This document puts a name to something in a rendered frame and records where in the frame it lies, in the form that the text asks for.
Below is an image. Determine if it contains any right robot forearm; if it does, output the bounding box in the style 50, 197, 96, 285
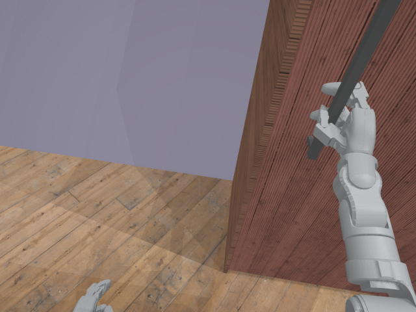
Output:
333, 152, 416, 307

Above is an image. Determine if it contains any wardrobe door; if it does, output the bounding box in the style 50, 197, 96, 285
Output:
229, 0, 416, 297

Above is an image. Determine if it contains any left robot hand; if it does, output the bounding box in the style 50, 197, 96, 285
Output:
73, 279, 113, 312

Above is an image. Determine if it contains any right robot hand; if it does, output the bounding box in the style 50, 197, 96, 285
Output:
309, 81, 376, 158

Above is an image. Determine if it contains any right robot upper arm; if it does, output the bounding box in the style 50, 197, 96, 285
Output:
345, 294, 416, 312

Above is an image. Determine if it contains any handle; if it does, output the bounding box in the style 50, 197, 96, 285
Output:
307, 0, 401, 160

